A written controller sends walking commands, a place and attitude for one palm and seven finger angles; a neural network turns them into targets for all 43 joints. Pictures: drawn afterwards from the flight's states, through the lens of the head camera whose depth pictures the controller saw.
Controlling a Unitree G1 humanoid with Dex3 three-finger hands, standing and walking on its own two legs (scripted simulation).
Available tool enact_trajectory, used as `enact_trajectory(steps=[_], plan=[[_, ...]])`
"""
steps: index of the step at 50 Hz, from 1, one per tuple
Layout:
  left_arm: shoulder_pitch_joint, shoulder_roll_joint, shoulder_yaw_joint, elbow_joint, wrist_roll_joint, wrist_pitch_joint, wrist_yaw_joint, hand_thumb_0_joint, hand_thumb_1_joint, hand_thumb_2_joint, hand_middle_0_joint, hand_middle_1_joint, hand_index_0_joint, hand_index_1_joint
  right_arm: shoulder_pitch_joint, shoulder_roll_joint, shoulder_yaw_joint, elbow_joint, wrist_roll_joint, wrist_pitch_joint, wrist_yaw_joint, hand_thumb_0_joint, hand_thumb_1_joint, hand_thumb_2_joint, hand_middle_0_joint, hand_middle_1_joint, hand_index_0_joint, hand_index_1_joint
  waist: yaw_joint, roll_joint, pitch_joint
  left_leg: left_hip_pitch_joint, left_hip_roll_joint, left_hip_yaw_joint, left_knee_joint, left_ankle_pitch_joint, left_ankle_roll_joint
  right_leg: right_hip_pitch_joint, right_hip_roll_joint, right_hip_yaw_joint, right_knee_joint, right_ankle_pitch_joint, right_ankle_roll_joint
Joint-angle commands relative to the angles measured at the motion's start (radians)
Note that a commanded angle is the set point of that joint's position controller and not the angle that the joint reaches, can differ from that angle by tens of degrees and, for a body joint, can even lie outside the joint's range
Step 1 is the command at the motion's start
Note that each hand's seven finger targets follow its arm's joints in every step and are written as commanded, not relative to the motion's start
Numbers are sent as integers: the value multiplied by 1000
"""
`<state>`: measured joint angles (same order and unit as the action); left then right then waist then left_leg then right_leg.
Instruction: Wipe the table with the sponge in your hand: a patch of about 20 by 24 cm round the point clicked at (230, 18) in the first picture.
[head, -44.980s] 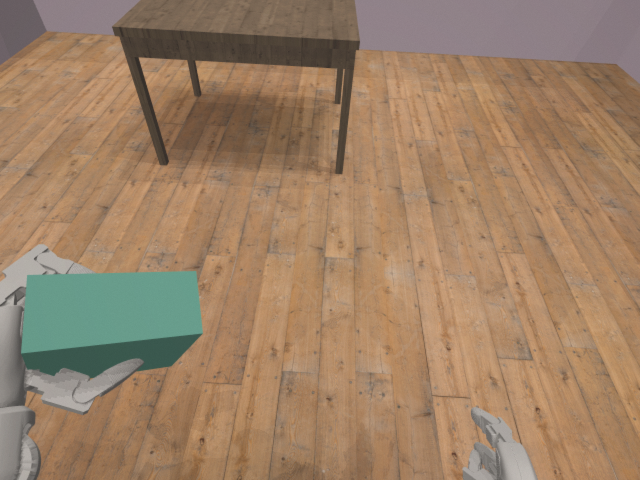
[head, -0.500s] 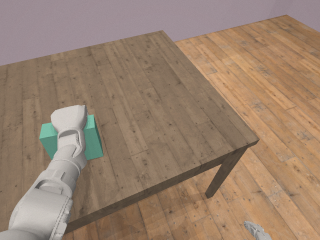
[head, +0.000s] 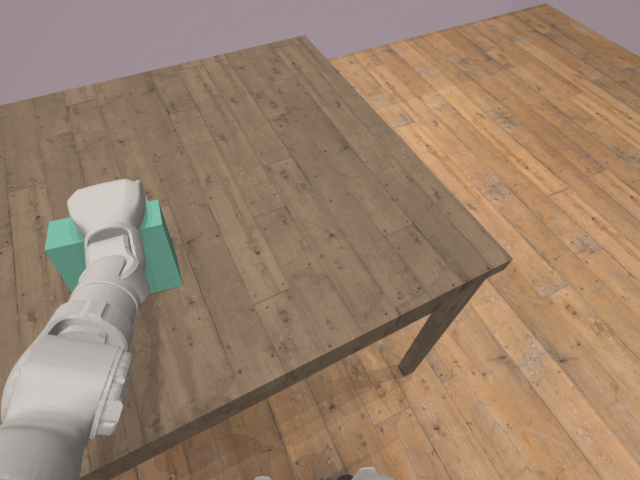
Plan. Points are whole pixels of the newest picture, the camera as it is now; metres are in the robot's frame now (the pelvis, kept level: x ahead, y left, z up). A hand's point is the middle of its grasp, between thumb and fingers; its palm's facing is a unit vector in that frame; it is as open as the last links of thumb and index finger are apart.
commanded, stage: slide back across to the first lane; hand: left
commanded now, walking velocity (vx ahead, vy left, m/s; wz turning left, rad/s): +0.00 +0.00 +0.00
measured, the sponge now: (125, 266) +0.42 +0.28 -0.03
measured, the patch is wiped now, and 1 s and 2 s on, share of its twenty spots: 1.00 1.00 1.00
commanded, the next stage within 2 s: wipe back along the first lane in 0.60 s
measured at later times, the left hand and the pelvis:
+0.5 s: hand (83, 236) +0.43 +0.32 +0.02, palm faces -0.11 -0.05 -0.99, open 10.1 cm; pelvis +0.03 +0.02 +0.01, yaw +0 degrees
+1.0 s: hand (72, 249) +0.41 +0.33 +0.02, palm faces -0.05 -0.03 -1.00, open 10.1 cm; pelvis +0.05 +0.03 +0.02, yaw +0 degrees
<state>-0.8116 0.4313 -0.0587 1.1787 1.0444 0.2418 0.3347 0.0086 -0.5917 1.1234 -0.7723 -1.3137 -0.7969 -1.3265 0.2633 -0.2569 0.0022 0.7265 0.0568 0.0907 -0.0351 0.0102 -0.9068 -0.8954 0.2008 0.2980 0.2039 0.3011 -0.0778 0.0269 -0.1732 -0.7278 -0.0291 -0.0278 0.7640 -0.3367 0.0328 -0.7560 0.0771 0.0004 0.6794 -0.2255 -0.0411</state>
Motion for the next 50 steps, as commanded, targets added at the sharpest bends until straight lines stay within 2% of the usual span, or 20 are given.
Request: enact_trajectory(steps=[1, 2, 4, 5, 6, 8, 11, 14, 18, 21, 26, 27, 30, 31, 36, 38, 41, 44, 46, 50], plan=[[-230, 263, 70, -93, 22, 11, 44, 0, 100, 1300, -1200, -1600, -1200, -1600, 15, -150, -53, -99, -4, -29, -4, 0, -900, -900, 200, 300, 200, 300, 12, -54, -300, 62, 9, -5, -106, 83, 23, 294, -32, 42, -96, 59, -13], [-199, 280, 73, -82, 23, 14, 40, 0, 100, 1300, -1200, -1600, -1200, -1600, 18, -150, -51, -103, -3, -26, -3, 0, -900, -900, 200, 300, 200, 300, 22, -40, -301, 58, 4, 0, -108, 82, 21, 310, -33, 45, -97, 58, -11], [-200, 275, 62, -92, 22, 18, 35, 0, 100, 1300, -1200, -1600, -1200, -1600, 14, -150, -49, -111, 0, -21, -2, 0, -900, -900, 200, 300, 200, 300, 13, -57, -273, 57, 5, 1, -121, 62, 23, 311, -33, 43, -114, 36, -6], [-216, 302, 71, -103, 27, 17, 33, 0, 100, 1300, -1200, -1600, -1200, -1600, 12, -153, -47, -112, 2, -20, -3, 0, -900, -900, 200, 300, 200, 300, 11, -70, -264, 53, 6, 2, -126, 46, 25, 317, -35, 49, -123, 17, -4], [-205, 351, 110, -110, 25, 16, 29, 0, 100, 1300, -1200, -1600, -1200, -1600, 1, -157, -44, -113, 2, -17, -3, 0, -900, -900, 200, 300, 200, 300, 29, -60, -268, 48, 4, -3, -133, 52, 25, 336, -36, 54, -123, 19, -9], [-222, 360, 92, -122, 43, 20, 25, 0, 100, 1300, -1200, -1600, -1200, -1600, -1, -155, -42, -119, 4, -13, -6, 0, -900, -900, 200, 300, 200, 300, 21, -39, -251, 62, 3, -2, -144, 45, 26, 329, -37, 52, -129, 3, -7], [-168, 390, 127, -156, 45, 14, 19, 0, 100, 1300, -1200, -1600, -1200, -1600, -13, -153, -43, -128, 3, -9, -1, 0, -900, -900, 200, 300, 200, 300, 57, -1, -279, 102, 1, -8, -162, 89, 23, 367, -36, 48, -130, 35, -16], [-157, 367, 99, -148, 50, 12, 7, 0, 100, 1300, -1200, -1600, -1200, -1600, -8, -152, -43, -132, 6, -7, -1, 0, -900, -900, 200, 300, 200, 300, 41, -12, -243, 118, 3, -7, -171, 80, 23, 354, -34, 39, -143, 23, -13], [-96, 336, 93, -178, 45, -8, -14, 0, 100, 1300, -1200, -1600, -1200, -1600, -6, -151, -50, -137, 6, -3, 3, 0, -900, -900, 200, 300, 200, 300, 48, 3, -254, 179, 6, -12, -175, 156, 22, 369, -29, 33, -146, 95, -19], [-108, 361, 111, -205, 47, -33, -28, 0, 100, 1300, -1200, -1600, -1200, -1600, -10, -155, -54, -133, 7, 1, -1, 0, -900, -900, 200, 300, 200, 300, 41, -14, -238, 188, 8, -20, -180, 179, 23, 377, -31, 37, -150, 121, -23], [-6, 327, 116, -246, 54, -71, -35, 0, 100, 1300, -1200, -1600, -1200, -1600, -12, -152, -64, -135, 2, 12, 9, 0, -900, -900, 200, 300, 200, 300, 66, 41, -243, 250, 12, -30, -170, 305, 12, 369, -24, 25, -132, 209, -38], [29, 310, 108, -247, 56, -72, -33, 0, 100, 1300, -1200, -1600, -1200, -1600, -3, -151, -68, -136, -1, 14, 12, 0, -900, -900, 200, 300, 200, 300, 69, 40, -245, 268, 12, -30, -163, 338, 10, 367, -22, 19, -128, 230, -39], [60, 332, 138, -286, 45, -73, -22, 0, 100, 1300, -1200, -1600, -1200, -1600, -13, -156, -72, -143, -4, 24, 16, 0, -900, -900, 200, 300, 200, 300, 75, 5, -259, 264, 11, -28, -158, 375, 8, 404, -24, 22, -125, 296, -37], [86, 337, 162, -298, 31, -74, -19, 0, 100, 1300, -1200, -1600, -1200, -1600, -24, -155, -72, -145, -2, 27, 18, 0, -900, -900, 200, 300, 200, 300, 88, -7, -263, 264, 11, -35, -160, 414, 5, 418, -25, 23, -119, 321, -40], [89, 303, 134, -320, 33, -48, -14, 0, 100, 1300, -1200, -1600, -1200, -1600, -45, -155, -72, -145, 1, 34, 21, 0, -900, -900, 200, 300, 200, 300, 75, -19, -229, 282, 14, -37, -166, 437, 5, 413, -26, 20, -126, 334, -38], [168, 269, 115, -330, 27, -33, -18, 0, 100, 1300, -1200, -1600, -1200, -1600, -43, -152, -73, -155, 0, 35, 26, 0, -900, -900, 200, 300, 200, 300, 90, -2, -245, 296, 13, -34, -164, 457, 0, 428, -25, 16, -126, 349, -38], [190, 203, 76, -374, 13, -19, -29, 0, 100, 1300, -1200, -1600, -1200, -1600, -67, -145, -72, -165, 7, 37, 27, 0, -900, -900, 200, 300, 200, 300, 86, 1, -244, 326, 22, -47, -168, 501, -6, 414, -26, 13, -127, 341, -39], [277, 201, 82, -371, 0, 9, -33, 0, 100, 1300, -1200, -1600, -1200, -1600, -71, -150, -70, -168, 6, 42, 30, 0, -900, -900, 200, 300, 200, 300, 95, -31, -228, 326, 20, -44, -171, 487, -8, 430, -23, 13, -135, 340, -38], [274, 162, 57, -424, -16, 20, -40, 0, 100, 1300, -1200, -1600, -1200, -1600, -99, -145, -66, -181, 10, 42, 28, 0, -900, -900, 200, 300, 200, 300, 95, -11, -234, 338, 22, -48, -179, 504, -9, 436, -26, 17, -135, 346, -40], [353, 127, 28, -447, -23, 51, -53, 0, 100, 1300, -1200, -1600, -1200, -1600, -110, -145, -62, -193, 12, 42, 29, 0, -900, -900, 200, 300, 200, 300, 99, -25, -195, 338, 20, -52, -186, 474, -12, 430, -22, 7, -141, 312, -41]])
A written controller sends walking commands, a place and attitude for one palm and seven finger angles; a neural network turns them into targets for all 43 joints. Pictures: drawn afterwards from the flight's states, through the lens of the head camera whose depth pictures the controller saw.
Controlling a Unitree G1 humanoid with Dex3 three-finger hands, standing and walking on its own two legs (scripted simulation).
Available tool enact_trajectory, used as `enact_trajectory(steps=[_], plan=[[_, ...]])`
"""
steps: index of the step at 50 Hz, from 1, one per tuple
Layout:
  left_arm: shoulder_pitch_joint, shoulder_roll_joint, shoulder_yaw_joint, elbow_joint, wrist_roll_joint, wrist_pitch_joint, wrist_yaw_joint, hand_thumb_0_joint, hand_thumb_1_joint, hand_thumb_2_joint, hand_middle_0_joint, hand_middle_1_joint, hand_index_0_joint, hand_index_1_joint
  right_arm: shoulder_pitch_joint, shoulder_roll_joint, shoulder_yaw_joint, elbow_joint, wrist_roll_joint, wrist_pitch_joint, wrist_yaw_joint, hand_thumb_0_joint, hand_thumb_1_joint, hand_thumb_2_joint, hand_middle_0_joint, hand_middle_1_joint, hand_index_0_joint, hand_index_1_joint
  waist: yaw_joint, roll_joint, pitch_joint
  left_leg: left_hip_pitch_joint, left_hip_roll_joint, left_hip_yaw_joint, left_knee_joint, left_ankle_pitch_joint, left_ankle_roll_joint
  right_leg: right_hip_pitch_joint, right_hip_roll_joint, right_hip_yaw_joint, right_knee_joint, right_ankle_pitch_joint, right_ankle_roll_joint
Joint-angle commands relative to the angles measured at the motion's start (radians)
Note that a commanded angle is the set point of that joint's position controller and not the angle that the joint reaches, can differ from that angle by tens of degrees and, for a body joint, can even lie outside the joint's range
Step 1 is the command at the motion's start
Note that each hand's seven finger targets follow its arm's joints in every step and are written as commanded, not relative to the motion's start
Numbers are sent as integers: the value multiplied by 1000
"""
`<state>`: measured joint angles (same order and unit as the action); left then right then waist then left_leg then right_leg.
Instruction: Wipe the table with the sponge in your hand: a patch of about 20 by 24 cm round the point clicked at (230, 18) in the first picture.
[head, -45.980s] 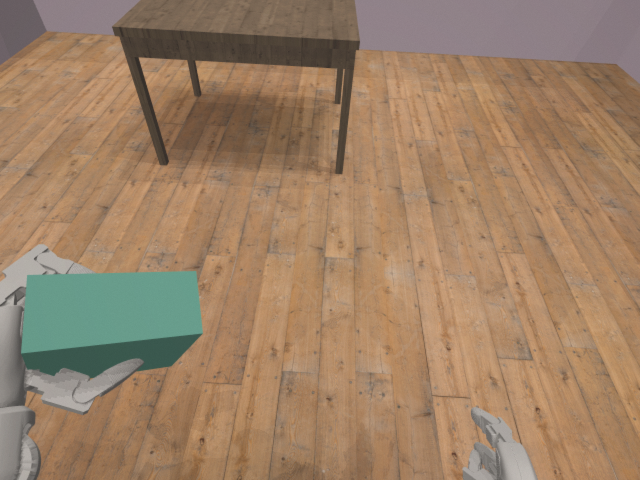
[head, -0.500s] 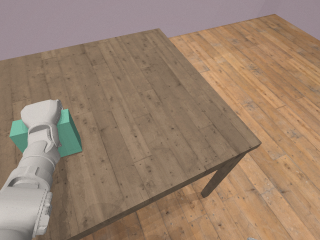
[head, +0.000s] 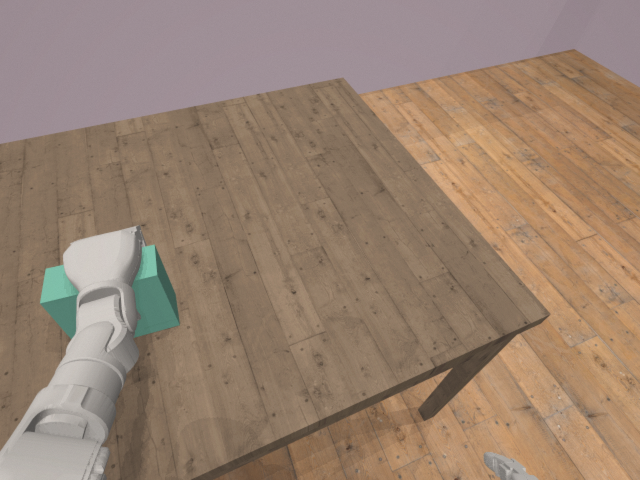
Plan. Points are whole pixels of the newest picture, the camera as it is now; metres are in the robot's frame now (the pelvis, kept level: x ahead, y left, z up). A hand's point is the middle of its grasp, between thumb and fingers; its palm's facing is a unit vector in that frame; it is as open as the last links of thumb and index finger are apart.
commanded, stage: wipe back along the first lane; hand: left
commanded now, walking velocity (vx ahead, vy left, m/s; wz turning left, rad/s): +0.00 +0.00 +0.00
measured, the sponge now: (123, 307) +0.35 +0.32 -0.05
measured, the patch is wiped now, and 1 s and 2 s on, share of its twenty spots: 1.00 1.00 1.00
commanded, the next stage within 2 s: lift the sponge slowly off the table in 1.36 s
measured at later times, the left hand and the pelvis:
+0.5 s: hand (111, 320) +0.31 +0.29 +0.00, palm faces -0.04 -0.05 -1.00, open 10.2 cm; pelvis +0.00 +0.00 +0.00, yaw +1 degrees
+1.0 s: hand (115, 352) +0.26 +0.27 +0.00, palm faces -0.01 -0.06 -1.00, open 10.1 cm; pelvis +0.00 -0.01 +0.00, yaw +1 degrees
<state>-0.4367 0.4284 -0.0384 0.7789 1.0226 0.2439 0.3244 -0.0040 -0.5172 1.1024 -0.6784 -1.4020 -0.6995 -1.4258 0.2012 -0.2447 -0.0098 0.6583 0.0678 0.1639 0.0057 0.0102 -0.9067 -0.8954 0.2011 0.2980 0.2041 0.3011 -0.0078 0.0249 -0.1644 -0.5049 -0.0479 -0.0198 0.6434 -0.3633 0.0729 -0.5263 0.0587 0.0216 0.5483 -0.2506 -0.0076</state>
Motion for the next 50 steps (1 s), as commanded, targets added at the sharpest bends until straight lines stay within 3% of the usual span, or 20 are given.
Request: enact_trajectory(steps=[1, 4, 10, 11, 16, 19, 21, 24, 26, 27, 29, 31, 33, 36, 41, 43, 50], plan=[[-23, 114, 3, -68, -9, 52, -47, 0, 100, 1300, -1200, -1600, -1200, -1600, -60, -156, -50, -126, 5, -33, -13, 0, -900, -900, 200, 300, 200, 300, 28, -19, -202, 131, 46, -69, -68, 530, -56, 191, -5, -13, -10, 336, -77], [63, 110, 5, -74, -17, 66, -54, 0, 100, 1300, -1200, -1600, -1200, -1600, -59, -157, -46, -135, 4, -37, -11, 0, -900, -900, 200, 300, 200, 300, 36, -46, -182, 117, 40, -66, -68, 495, -57, 204, -2, -17, -10, 328, -77], [102, 78, -19, -165, -25, 89, -66, 0, 100, 1300, -1200, -1600, -1200, -1600, -99, -156, -40, -154, 7, -40, -18, 0, -900, -900, 200, 300, 200, 300, 39, -48, -138, 116, 37, -68, -92, 416, -53, 204, -4, -17, -22, 268, -81], [82, 80, -16, -200, -28, 91, -68, 0, 100, 1300, -1200, -1600, -1200, -1600, -113, -157, -40, -157, 7, -41, -20, 0, -900, -900, 200, 300, 200, 300, 40, -19, -148, 133, 42, -73, -94, 438, -57, 202, -7, -13, -23, 271, -84], [107, 60, -32, -246, -25, 100, -73, 0, 100, 1300, -1200, -1600, -1200, -1600, -129, -155, -38, -160, 6, -48, -24, 0, -900, -900, 200, 300, 200, 300, 37, -30, -126, 138, 41, -78, -102, 396, -59, 196, -6, -14, -26, 234, -87], [140, 16, -69, -260, -26, 103, -76, 0, 100, 1300, -1200, -1600, -1200, -1600, -139, -149, -33, -166, 6, -53, -25, 0, -900, -900, 200, 300, 200, 300, 39, -40, -110, 139, 38, -78, -105, 363, -58, 184, -4, -19, -28, 205, -85], [141, 40, -43, -285, -29, 105, -76, 0, 100, 1300, -1200, -1600, -1200, -1600, -150, -152, -35, -167, 4, -54, -28, 0, -900, -900, 200, 300, 200, 300, 44, -42, -117, 142, 38, -78, -109, 355, -56, 198, -6, -10, -32, 203, -88], [201, 19, -53, -293, -31, 103, -75, 0, 100, 1300, -1200, -1600, -1200, -1600, -152, -145, -30, -169, 1, -60, -29, 0, -900, -900, 200, 300, 200, 300, 51, -58, -113, 133, 32, -71, -105, 362, -56, 217, -9, -11, -27, 239, -87], [206, 54, -21, -322, -32, 102, -76, 0, 100, 1300, -1200, -1600, -1200, -1600, -165, -152, -30, -171, 1, -61, -32, 0, -900, -900, 200, 300, 200, 300, 56, -53, -122, 133, 33, -75, -111, 355, -55, 232, -9, 1, -27, 238, -90], [198, 16, -59, -330, -30, 103, -76, 0, 100, 1300, -1200, -1600, -1200, -1600, -167, -145, -28, -172, -1, -61, -32, 0, -900, -900, 200, 300, 200, 300, 47, -53, -108, 135, 30, -73, -108, 350, -53, 222, -10, -3, -29, 234, -87], [230, 15, -57, -333, -30, 106, -77, 0, 100, 1300, -1200, -1600, -1200, -1600, -172, -145, -28, -170, 0, -65, -32, 0, -900, -900, 200, 300, 200, 300, 49, -60, -88, 132, 28, -70, -108, 335, -51, 217, -10, 2, -35, 231, -86], [247, 39, -31, -373, -34, 107, -76, 0, 100, 1300, -1200, -1600, -1200, -1600, -182, -147, -29, -175, -1, -68, -32, 0, -900, -900, 200, 300, 200, 300, 61, -32, -110, 141, 30, -73, -113, 351, -53, 236, -11, 5, -31, 241, -91], [285, 3, -59, -372, -37, 110, -78, 0, 100, 1300, -1200, -1600, -1200, -1600, -184, -140, -26, -177, 0, -73, -30, 0, -900, -900, 200, 300, 200, 300, 60, -51, -93, 138, 27, -72, -111, 352, -52, 237, -11, 4, -32, 249, -88], [278, 7, -55, -412, -39, 115, -80, 0, 100, 1300, -1200, -1600, -1200, -1600, -192, -143, -29, -175, -2, -74, -31, 0, -900, -900, 200, 300, 200, 300, 59, -47, -102, 148, 29, -73, -115, 340, -50, 236, -10, 11, -35, 239, -90], [390, -25, -65, -465, -47, 111, -76, 0, 100, 1300, -1200, -1600, -1200, -1600, -206, -138, -32, -182, -3, -88, -23, 0, -900, -900, 200, 300, 200, 300, 70, -65, -123, 165, 33, -77, -102, 411, -55, 260, -12, 16, -21, 313, -88], [444, -67, -104, -488, -50, 112, -77, 0, 100, 1300, -1200, -1600, -1200, -1600, -211, -129, -31, -187, -3, -93, -18, 0, -900, -900, 200, 300, 200, 300, 69, -74, -110, 170, 34, -77, -95, 436, -54, 258, -13, 12, -17, 334, -84], [562, -62, -92, -566, -66, 129, -66, 0, 100, 1300, -1200, -1600, -1200, -1600, -232, -124, -30, -191, -2, -96, -9, 0, -900, -900, 200, 300, 200, 300, 80, -91, -91, 167, 32, -68, -100, 416, -52, 286, -17, 25, -20, 363, -81]])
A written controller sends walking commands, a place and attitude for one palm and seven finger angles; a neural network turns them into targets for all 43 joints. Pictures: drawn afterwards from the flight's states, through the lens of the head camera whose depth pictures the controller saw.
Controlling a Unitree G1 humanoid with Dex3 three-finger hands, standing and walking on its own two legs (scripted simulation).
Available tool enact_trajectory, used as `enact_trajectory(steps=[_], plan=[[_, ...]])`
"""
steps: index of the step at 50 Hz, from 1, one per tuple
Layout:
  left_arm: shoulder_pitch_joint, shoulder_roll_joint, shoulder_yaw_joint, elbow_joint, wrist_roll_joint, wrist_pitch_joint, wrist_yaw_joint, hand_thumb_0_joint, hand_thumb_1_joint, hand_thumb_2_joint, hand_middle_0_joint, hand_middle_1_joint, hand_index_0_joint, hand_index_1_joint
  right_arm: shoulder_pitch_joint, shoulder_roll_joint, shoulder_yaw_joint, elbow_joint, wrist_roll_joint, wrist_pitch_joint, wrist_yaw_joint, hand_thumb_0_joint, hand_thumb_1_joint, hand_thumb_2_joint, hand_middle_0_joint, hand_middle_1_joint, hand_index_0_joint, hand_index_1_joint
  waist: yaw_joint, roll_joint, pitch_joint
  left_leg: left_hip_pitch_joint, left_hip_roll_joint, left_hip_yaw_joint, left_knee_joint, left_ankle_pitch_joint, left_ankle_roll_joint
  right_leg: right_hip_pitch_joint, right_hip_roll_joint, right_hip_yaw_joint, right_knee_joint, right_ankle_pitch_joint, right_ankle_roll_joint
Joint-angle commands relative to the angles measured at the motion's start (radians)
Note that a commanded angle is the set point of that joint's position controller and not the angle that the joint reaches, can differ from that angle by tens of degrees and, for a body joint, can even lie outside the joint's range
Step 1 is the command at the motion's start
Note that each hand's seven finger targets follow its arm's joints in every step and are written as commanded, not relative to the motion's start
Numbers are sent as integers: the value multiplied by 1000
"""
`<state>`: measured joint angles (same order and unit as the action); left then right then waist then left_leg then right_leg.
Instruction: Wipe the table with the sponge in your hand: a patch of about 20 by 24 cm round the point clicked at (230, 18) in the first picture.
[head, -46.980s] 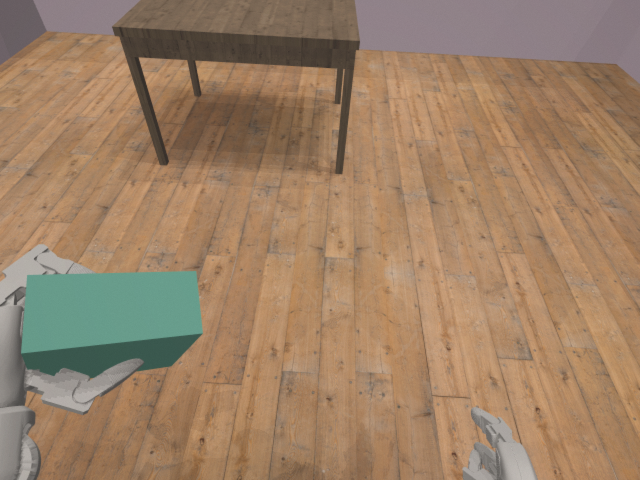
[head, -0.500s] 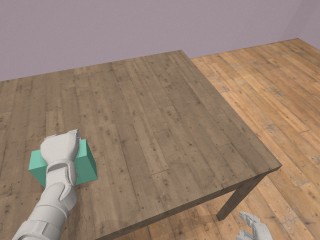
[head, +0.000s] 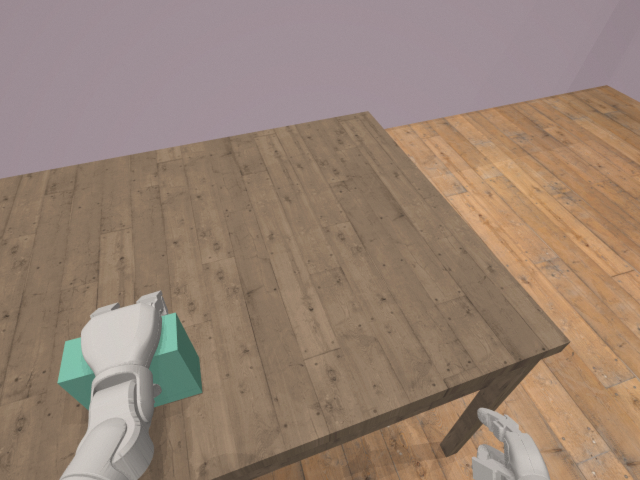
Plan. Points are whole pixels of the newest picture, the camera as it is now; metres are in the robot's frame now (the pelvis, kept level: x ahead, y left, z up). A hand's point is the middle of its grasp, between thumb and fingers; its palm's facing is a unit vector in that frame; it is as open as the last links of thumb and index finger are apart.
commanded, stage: wipe back along the first lane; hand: left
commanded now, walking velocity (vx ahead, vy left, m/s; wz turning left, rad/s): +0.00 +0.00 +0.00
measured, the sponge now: (144, 375) +0.25 +0.29 -0.05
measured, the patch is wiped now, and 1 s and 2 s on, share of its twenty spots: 1.00 1.00 1.00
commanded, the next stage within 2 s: lift the sponge slowly off the table in 0.36 s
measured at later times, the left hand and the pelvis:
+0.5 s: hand (145, 389) +0.22 +0.25 +0.00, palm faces -0.02 -0.09 -1.00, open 10.1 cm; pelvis -0.01 -0.01 +0.00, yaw +0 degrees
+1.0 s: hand (143, 404) +0.20 +0.24 +0.01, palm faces -0.03 -0.16 -0.99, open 10.1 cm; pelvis -0.01 -0.02 +0.01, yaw -1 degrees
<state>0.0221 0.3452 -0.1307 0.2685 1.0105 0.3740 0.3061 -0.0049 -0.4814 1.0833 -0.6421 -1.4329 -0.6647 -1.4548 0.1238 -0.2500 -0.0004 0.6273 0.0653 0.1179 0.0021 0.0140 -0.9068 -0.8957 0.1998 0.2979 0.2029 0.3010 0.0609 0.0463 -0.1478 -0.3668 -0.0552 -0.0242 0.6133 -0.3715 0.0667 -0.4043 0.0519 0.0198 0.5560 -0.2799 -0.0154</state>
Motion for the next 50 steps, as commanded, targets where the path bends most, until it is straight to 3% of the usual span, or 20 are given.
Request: enact_trajectory(steps=[1, 4, 6, 9, 11, 12, 16, 18, 21, 23, 26, 30, 31, 35, 36, 39, 41, 45, 46, 50], plan=[[98, 42, 13, -88, -55, 2, -48, 0, 100, 1300, -1200, -1600, -1200, -1600, -164, -124, -38, -165, 1, -48, -6, 0, -900, -900, 200, 300, 200, 300, 15, -108, -111, 28, 41, -70, -76, 417, -46, 170, -9, 35, -25, 387, -76], [86, 8, -21, -97, -55, 16, -48, 0, 100, 1300, -1200, -1600, -1200, -1600, -171, -116, -35, -168, 1, -45, -8, 0, -900, -900, 200, 300, 200, 300, 5, -112, -66, 25, 39, -62, -84, 376, -39, 150, -7, 26, -36, 350, -73], [85, 64, 33, -117, -61, 22, -44, 0, 100, 1300, -1200, -1600, -1200, -1600, -180, -123, -33, -164, 2, -40, -13, 0, -900, -900, 200, 300, 200, 300, 19, -111, -72, 24, 39, -65, -98, 341, -38, 165, -4, 37, -44, 319, -77], [128, -4, -35, -121, -52, 25, -49, 0, 100, 1300, -1200, -1600, -1200, -1600, -190, -108, -29, -173, 3, -45, -8, 0, -900, -900, 200, 300, 200, 300, 18, -88, -54, 39, 39, -64, -97, 361, -40, 152, -4, 23, -40, 308, -77], [156, 35, 2, -147, -58, 21, -48, 0, 100, 1300, -1200, -1600, -1200, -1600, -196, -110, -31, -175, 5, -45, -4, 0, -900, -900, 200, 300, 200, 300, 30, -74, -67, 46, 45, -72, -100, 371, -42, 164, -2, 33, -37, 310, -81], [149, -7, -48, -152, -53, 21, -52, 0, 100, 1300, -1200, -1600, -1200, -1600, -197, -103, -27, -182, 3, -44, -3, 0, -900, -900, 200, 300, 200, 300, 22, -82, -67, 47, 40, -67, -97, 365, -37, 165, -2, 24, -37, 306, -77], [197, -4, -46, -186, -55, 14, -52, 0, 100, 1300, -1200, -1600, -1200, -1600, -206, -104, -32, -187, 2, -48, 6, 0, -900, -900, 200, 300, 200, 300, 30, -90, -68, 46, 44, -71, -98, 365, -39, 163, 1, 36, -32, 313, -81], [201, -35, -85, -190, -53, 17, -52, 0, 100, 1300, -1200, -1600, -1200, -1600, -214, -96, -28, -193, 4, -47, 8, 0, -900, -900, 200, 300, 200, 300, 25, -93, -43, 42, 41, -67, -98, 342, -34, 151, 2, 29, -35, 289, -78], [170, 27, -22, -193, -55, 24, -45, 0, 100, 1300, -1200, -1600, -1200, -1600, -216, -106, -28, -183, 4, -41, 2, 0, -900, -900, 200, 300, 200, 300, 28, -106, -24, 21, 43, -74, -114, 283, -35, 144, 7, 45, -45, 232, -82], [120, 2, -49, -161, -44, 37, -43, 0, 100, 1300, -1200, -1600, -1200, -1600, -214, -101, -24, -180, 5, -39, -5, 0, -900, -900, 200, 300, 200, 300, 19, -124, 7, 14, 37, -69, -113, 250, -31, 118, 7, 39, -53, 191, -78], [53, 32, -27, -208, -39, 43, -40, 0, 100, 1300, -1200, -1600, -1200, -1600, -221, -106, -27, -181, 2, -39, -13, 0, -900, -900, 200, 300, 200, 300, 28, -82, -38, 36, 36, -71, -120, 252, -30, 137, 7, 49, -53, 188, -82], [110, 20, -40, -233, -40, 26, -47, 0, 100, 1300, -1200, -1600, -1200, -1600, -226, -92, -25, -184, 0, -49, -10, 0, -900, -900, 200, 300, 200, 300, 36, -71, -89, 66, 27, -66, -108, 317, -27, 190, 0, 56, -47, 280, -83], [98, 49, -15, -265, -44, 20, -48, 0, 100, 1300, -1200, -1600, -1200, -1600, -225, -99, -28, -185, -4, -49, -11, 0, -900, -900, 200, 300, 200, 300, 35, -64, -113, 72, 30, -70, -110, 323, -27, 203, 2, 65, -44, 294, -85], [111, 38, -27, -260, -45, 13, -53, 0, 100, 1300, -1200, -1600, -1200, -1600, -233, -91, -23, -182, -6, -53, -12, 0, -900, -900, 200, 300, 200, 300, 32, -85, -53, 62, 25, -64, -121, 306, -23, 202, -3, 65, -66, 292, -80], [79, 88, 21, -284, -48, 11, -51, 0, 100, 1300, -1200, -1600, -1200, -1600, -233, -101, -25, -178, -7, -51, -15, 0, -900, -900, 200, 300, 200, 300, 31, -83, -55, 63, 28, -70, -127, 293, -23, 204, 0, 82, -71, 280, -83], [102, 50, -17, -327, -47, 1, -52, 0, 100, 1300, -1200, -1600, -1200, -1600, -246, -89, -25, -184, -10, -57, -11, 0, -900, -900, 200, 300, 200, 300, 38, -60, -70, 88, 25, -63, -130, 325, -21, 228, -7, 74, -73, 322, -81], [95, 95, 25, -366, -47, -6, -47, 0, 100, 1300, -1200, -1600, -1200, -1600, -248, -95, -29, -181, -11, -57, -11, 0, -900, -900, 200, 300, 200, 300, 45, -40, -83, 102, 28, -71, -136, 331, -22, 237, -3, 86, -75, 317, -84], [109, 104, 38, -348, -41, -12, -44, 0, 100, 1300, -1200, -1600, -1200, -1600, -253, -88, -26, -168, -13, -58, -13, 0, -900, -900, 200, 300, 200, 300, 45, -68, -48, 98, 21, -59, -146, 318, -22, 250, -8, 89, -94, 334, -81], [92, 135, 68, -370, -44, -12, -43, 0, 100, 1300, -1200, -1600, -1200, -1600, -258, -94, -26, -167, -14, -57, -16, 0, -900, -900, 200, 300, 200, 300, 49, -67, -48, 101, 23, -66, -154, 303, -21, 254, -6, 103, -101, 313, -83], [37, 120, 47, -369, -26, -4, -46, 0, 100, 1300, -1200, -1600, -1200, -1600, -278, -88, -22, -160, -16, -59, -23, 0, -900, -900, 200, 300, 200, 300, 49, -27, -27, 118, 18, -62, -172, 281, -18, 246, -6, 92, -128, 239, -83]])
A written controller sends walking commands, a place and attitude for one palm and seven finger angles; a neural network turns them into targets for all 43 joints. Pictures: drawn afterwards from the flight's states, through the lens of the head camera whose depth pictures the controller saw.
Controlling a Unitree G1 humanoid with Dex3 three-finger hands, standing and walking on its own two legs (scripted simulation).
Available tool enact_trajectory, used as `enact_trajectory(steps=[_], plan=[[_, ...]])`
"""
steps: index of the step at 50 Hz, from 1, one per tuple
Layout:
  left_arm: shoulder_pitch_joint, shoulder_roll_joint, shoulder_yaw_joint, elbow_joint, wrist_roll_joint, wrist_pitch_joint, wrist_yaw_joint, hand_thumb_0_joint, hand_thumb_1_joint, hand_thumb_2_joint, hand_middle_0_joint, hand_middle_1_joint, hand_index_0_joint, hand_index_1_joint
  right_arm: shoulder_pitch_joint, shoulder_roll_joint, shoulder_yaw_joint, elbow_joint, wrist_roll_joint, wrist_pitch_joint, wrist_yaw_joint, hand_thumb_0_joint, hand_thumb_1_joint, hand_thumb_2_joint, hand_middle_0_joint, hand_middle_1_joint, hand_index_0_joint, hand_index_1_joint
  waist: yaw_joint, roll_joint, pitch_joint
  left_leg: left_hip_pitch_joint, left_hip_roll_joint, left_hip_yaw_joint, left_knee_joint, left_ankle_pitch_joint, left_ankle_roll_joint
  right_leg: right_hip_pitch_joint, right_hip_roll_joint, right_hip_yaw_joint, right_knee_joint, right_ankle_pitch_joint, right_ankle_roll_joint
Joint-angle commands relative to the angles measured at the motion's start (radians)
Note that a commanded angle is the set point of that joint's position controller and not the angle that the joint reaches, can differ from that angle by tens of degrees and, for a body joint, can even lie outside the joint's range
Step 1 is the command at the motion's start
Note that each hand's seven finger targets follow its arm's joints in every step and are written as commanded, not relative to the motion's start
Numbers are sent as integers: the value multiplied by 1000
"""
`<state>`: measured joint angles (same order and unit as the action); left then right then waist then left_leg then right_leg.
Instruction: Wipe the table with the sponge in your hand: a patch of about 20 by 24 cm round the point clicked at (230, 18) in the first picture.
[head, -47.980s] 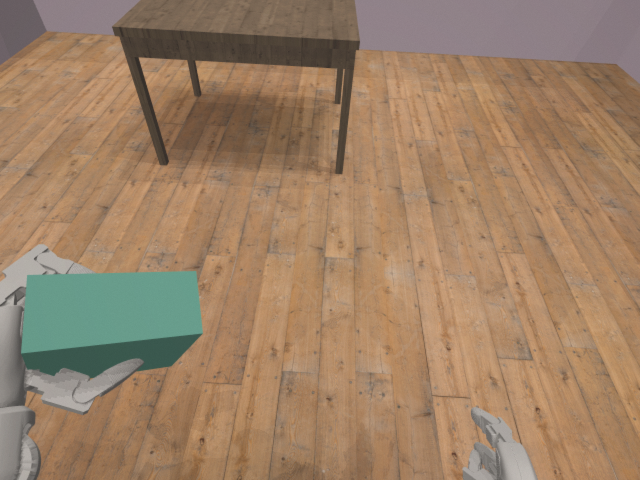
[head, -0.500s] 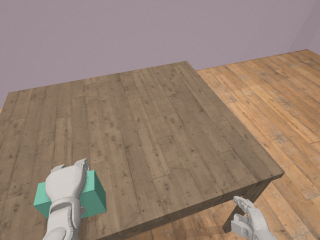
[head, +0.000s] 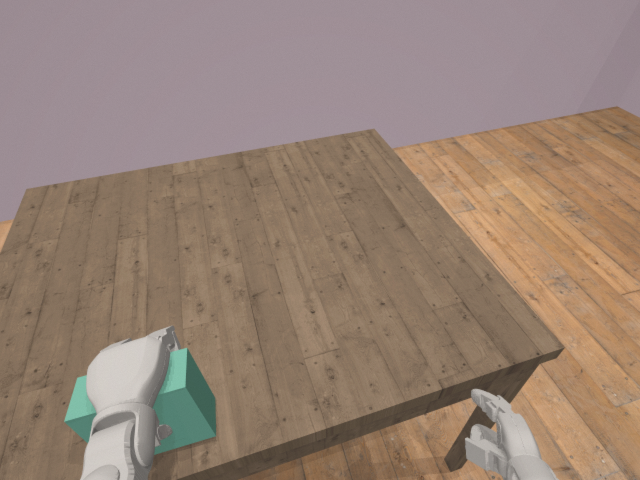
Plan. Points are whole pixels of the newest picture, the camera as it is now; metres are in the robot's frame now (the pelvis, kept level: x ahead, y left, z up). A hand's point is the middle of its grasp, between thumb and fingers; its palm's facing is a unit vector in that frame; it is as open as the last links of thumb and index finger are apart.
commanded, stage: lift the sponge slowly off the table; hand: left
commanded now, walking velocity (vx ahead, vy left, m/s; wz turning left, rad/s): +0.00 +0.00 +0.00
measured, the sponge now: (156, 416) +0.20 +0.27 -0.05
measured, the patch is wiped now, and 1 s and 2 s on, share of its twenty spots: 1.00 1.00 1.00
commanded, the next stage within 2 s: bring the sponge back beside the body in 1.56 s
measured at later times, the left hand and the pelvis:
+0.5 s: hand (139, 378) +0.21 +0.27 +0.03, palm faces -0.01 -0.18 -0.98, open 10.1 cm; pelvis +0.00 +0.00 +0.01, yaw +0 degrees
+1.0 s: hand (139, 363) +0.21 +0.26 +0.06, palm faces +0.05 -0.22 -0.97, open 10.1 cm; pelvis +0.00 +0.01 +0.01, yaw +0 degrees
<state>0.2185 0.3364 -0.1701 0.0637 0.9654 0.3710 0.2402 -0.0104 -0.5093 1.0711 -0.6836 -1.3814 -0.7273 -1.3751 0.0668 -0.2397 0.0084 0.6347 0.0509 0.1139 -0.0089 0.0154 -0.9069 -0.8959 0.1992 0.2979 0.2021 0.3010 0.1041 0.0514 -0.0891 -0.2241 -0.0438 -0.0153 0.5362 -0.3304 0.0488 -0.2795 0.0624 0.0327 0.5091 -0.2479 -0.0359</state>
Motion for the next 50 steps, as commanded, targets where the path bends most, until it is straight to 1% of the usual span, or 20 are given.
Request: enact_trajectory(steps=[1, 4, 6, 7, 11, 14, 16, 19, 21, 24, 26, 29, 34, 36, 38, 41, 42, 45, 46, 50], plan=[[-196, 162, 115, -193, 21, -1, 19, 0, 100, 1300, -1200, -1600, -1200, -1600, -222, -105, -31, -164, -3, -55, -16, 0, -900, -900, 200, 300, 200, 300, 5, -24, -99, -13, 10, -77, -102, 237, 0, 127, -12, 89, -86, 191, -65], [-222, 128, 77, -193, 28, -5, 10, 0, 100, 1300, -1200, -1600, -1200, -1600, -233, -97, -27, -161, -7, -59, -20, 0, -900, -900, 200, 300, 200, 300, 1, -17, -102, 2, 4, -70, -107, 238, 2, 133, -14, 80, -99, 183, -64], [-235, 189, 132, -212, 30, -10, 8, 0, 100, 1300, -1200, -1600, -1200, -1600, -238, -106, -26, -154, -9, -60, -24, 0, -900, -900, 200, 300, 200, 300, 9, 7, -119, 15, 8, -80, -118, 237, 0, 150, -11, 95, -105, 167, -68], [-242, 140, 87, -221, 31, -11, 3, 0, 100, 1300, -1200, -1600, -1200, -1600, -241, -94, -25, -162, -9, -60, -25, 0, -900, -900, 200, 300, 200, 300, 6, 6, -122, 15, 6, -74, -119, 239, 4, 154, -13, 80, -104, 164, -65], [-261, 202, 149, -218, 29, -22, -1, 0, 100, 1300, -1200, -1600, -1200, -1600, -247, -103, -25, -146, -12, -64, -31, 0, -900, -900, 200, 300, 200, 300, 9, -8, -109, 27, 7, -80, -132, 240, 3, 165, -11, 101, -127, 163, -68], [-266, 162, 108, -227, 31, -28, -7, 0, 100, 1300, -1200, -1600, -1200, -1600, -255, -97, -25, -147, -14, -71, -30, 0, -900, -900, 200, 300, 200, 300, 5, 2, -96, 38, 4, -73, -136, 249, 3, 163, -15, 87, -138, 169, -67], [-272, 204, 148, -242, 28, -29, -11, 0, 100, 1300, -1200, -1600, -1200, -1600, -254, -103, -25, -145, -15, -74, -33, 0, -900, -900, 200, 300, 200, 300, 11, 0, -110, 51, 6, -78, -140, 258, 4, 179, -12, 99, -142, 178, -69], [-265, 168, 116, -243, 26, -24, -22, 0, 100, 1300, -1200, -1600, -1200, -1600, -259, -100, -23, -142, -15, -73, -31, 0, -900, -900, 200, 300, 200, 300, 8, -13, -100, 52, 7, -75, -147, 272, 2, 181, -16, 83, -145, 190, -65], [-245, 206, 153, -281, 19, -21, -26, 0, 100, 1300, -1200, -1600, -1200, -1600, -265, -105, -24, -147, -14, -74, -28, 0, -900, -900, 200, 300, 200, 300, 17, 8, -123, 65, 9, -84, -155, 286, 1, 206, -13, 98, -144, 200, -69], [-185, 178, 129, -267, 8, -10, -39, 0, 100, 1300, -1200, -1600, -1200, -1600, -266, -102, -21, -148, -12, -72, -24, 0, -900, -900, 200, 300, 200, 300, 16, -17, -97, 60, 9, -77, -154, 309, 0, 215, -19, 82, -144, 245, -66], [-221, 212, 155, -302, 6, -3, -47, 0, 100, 1300, -1200, -1600, -1200, -1600, -271, -109, -20, -148, -11, -67, -23, 0, -900, -900, 200, 300, 200, 300, 13, -8, -96, 65, 14, -86, -167, 296, -1, 216, -15, 98, -150, 215, -67], [-203, 173, 114, -324, 11, 7, -58, 0, 100, 1300, -1200, -1600, -1200, -1600, -281, -103, -19, -153, -11, -67, -19, 0, -900, -900, 200, 300, 200, 300, 16, 10, -84, 73, 14, -80, -167, 323, 0, 219, -18, 78, -150, 233, -67], [-242, 183, 115, -350, 15, 12, -68, 0, 100, 1300, -1200, -1600, -1200, -1600, -281, -104, -16, -149, -11, -68, -19, 0, -900, -900, 200, 300, 200, 300, 14, 8, -83, 88, 22, -89, -177, 328, 1, 222, -12, 72, -159, 211, -68], [-244, 233, 158, -386, 13, 10, -69, 0, 100, 1300, -1200, -1600, -1200, -1600, -284, -109, -16, -153, -11, -69, -19, 0, -900, -900, 200, 300, 200, 300, 21, 14, -102, 94, 26, -99, -187, 324, 1, 245, -9, 90, -158, 211, -70], [-246, 185, 114, -393, 19, 14, -71, 0, 100, 1300, -1200, -1600, -1200, -1600, -291, -98, -13, -155, -9, -70, -16, 0, -900, -900, 200, 300, 200, 300, 21, 29, -106, 98, 24, -93, -185, 345, 0, 246, -12, 72, -152, 224, -69], [-205, 218, 146, -427, 13, 22, -78, 0, 100, 1300, -1200, -1600, -1200, -1600, -300, -107, -16, -156, -8, -68, -8, 0, -900, -900, 200, 300, 200, 300, 30, 41, -108, 105, 30, -105, -192, 371, -6, 270, -7, 89, -148, 254, -74], [-193, 187, 117, -448, 7, 27, -82, 0, 100, 1300, -1200, -1600, -1200, -1600, -300, -102, -17, -162, -6, -65, -4, 0, -900, -900, 200, 300, 200, 300, 28, 53, -117, 106, 30, -100, -188, 383, -3, 276, -10, 76, -143, 265, -72], [-141, 173, 99, -456, -10, 43, -96, 0, 100, 1300, -1200, -1600, -1200, -1600, -303, -103, -17, -162, -2, -61, 6, 0, -900, -900, 200, 300, 200, 300, 26, 15, -96, 111, 36, -104, -188, 411, -7, 269, -13, 72, -145, 290, -70], [-160, 203, 124, -482, -14, 49, -100, 0, 100, 1300, -1200, -1600, -1200, -1600, -310, -110, -17, -166, -3, -59, 7, 0, -900, -900, 200, 300, 200, 300, 24, 13, -83, 108, 42, -114, -200, 384, -6, 268, -7, 86, -150, 257, -71], [-236, 171, 84, -474, -16, 69, -115, 0, 100, 1300, -1200, -1600, -1200, -1600, -316, -109, -9, -161, 0, -46, 2, 0, -900, -900, 200, 300, 200, 300, 12, 9, -33, 96, 44, -107, -213, 338, -3, 235, -9, 71, -165, 197, -68]])
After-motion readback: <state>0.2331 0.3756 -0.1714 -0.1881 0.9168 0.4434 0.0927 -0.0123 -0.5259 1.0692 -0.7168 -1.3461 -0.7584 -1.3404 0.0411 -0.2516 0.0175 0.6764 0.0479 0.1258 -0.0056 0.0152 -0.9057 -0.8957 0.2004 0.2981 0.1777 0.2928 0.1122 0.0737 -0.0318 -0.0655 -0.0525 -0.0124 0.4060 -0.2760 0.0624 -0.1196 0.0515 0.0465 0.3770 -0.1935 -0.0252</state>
